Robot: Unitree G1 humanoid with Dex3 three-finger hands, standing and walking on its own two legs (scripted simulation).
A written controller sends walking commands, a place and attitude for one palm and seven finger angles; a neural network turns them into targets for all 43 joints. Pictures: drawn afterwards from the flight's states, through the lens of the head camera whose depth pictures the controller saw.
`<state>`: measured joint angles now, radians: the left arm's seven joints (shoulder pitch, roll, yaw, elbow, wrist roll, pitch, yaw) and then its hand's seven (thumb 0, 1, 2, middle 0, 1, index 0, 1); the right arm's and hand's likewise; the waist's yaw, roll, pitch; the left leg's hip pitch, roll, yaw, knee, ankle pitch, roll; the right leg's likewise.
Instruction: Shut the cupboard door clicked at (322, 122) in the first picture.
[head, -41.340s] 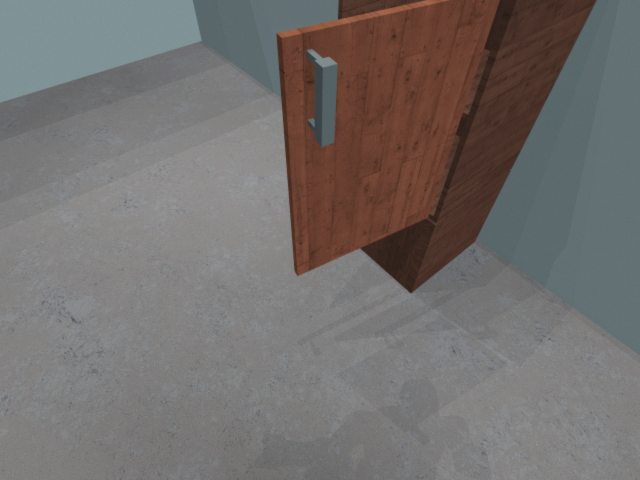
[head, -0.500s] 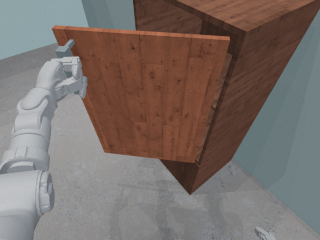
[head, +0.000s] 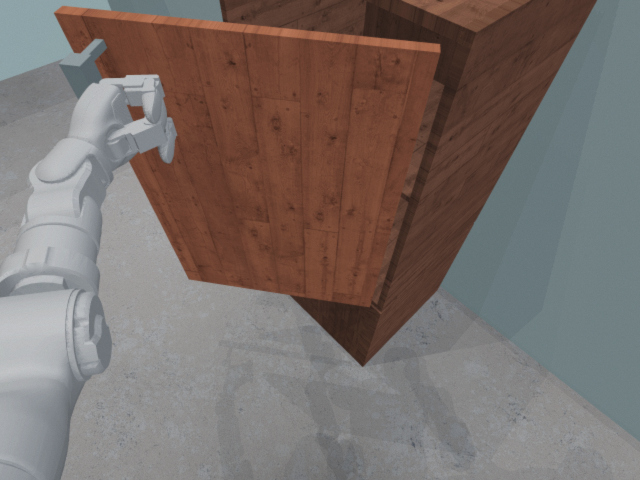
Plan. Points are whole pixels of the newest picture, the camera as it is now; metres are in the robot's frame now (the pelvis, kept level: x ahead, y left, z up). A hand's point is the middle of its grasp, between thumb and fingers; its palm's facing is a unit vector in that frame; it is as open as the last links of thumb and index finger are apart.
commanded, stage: push the door shut along its arc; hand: left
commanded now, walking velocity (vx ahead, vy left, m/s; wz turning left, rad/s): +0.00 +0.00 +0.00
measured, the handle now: (110, 101) +0.55 +0.23 +0.17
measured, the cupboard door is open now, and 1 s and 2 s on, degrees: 37 24 24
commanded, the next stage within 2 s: pull the fist back off the door in 0.70 s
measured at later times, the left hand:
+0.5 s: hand (190, 103) +0.53 +0.12 +0.18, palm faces -0.32 -0.95 -0.02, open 3.0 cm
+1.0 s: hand (212, 80) +0.58 +0.10 +0.18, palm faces +0.08 -1.00 +0.01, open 3.1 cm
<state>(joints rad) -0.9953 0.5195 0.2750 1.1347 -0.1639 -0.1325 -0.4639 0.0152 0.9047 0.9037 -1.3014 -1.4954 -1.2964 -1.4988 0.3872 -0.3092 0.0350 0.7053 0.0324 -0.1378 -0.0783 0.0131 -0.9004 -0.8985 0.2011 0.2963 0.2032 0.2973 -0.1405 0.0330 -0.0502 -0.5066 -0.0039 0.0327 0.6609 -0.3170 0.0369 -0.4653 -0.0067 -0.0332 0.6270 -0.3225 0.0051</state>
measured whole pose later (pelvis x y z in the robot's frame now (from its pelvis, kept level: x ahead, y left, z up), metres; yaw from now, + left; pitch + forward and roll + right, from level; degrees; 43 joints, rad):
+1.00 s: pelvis +0.01 -0.01 -0.01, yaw +0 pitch +18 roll -2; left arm -1.32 0.45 0.34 1.27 -0.01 -0.11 0.04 0.02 0.88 0.92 -1.30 -1.50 -1.29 -1.50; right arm 0.46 -0.27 0.02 0.71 -0.05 -0.11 0.03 0.01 -0.90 -0.90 0.20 0.30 0.20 0.30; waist -0.20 0.05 -0.08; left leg -0.73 0.02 0.01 0.76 -0.35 0.02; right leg -0.68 0.02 -0.06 0.70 -0.34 -0.01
